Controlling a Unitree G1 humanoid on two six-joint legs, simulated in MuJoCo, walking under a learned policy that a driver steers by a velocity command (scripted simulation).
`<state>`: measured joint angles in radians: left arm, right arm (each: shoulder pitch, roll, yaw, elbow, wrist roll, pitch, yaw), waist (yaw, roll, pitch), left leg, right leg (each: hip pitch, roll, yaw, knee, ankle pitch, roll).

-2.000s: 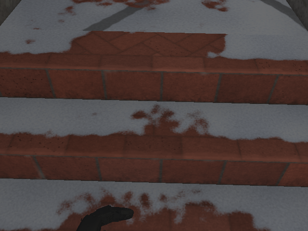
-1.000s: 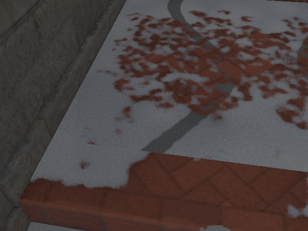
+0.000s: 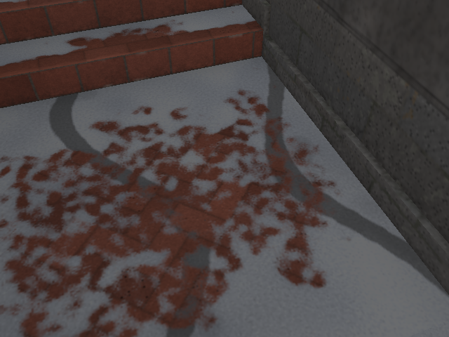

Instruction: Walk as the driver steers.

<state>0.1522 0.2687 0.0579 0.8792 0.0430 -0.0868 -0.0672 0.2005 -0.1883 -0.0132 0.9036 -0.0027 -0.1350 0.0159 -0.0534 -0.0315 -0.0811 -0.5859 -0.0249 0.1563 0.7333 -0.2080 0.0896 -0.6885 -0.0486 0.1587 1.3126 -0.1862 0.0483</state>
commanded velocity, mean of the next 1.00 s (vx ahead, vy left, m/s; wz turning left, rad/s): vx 0.27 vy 0.00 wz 0.20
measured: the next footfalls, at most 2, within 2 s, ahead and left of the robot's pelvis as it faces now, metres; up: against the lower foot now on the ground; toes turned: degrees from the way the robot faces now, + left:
right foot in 0.24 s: +0.01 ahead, -0.17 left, +0.02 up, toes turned -1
right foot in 0.50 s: -0.07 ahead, -0.22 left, -0.15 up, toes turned -2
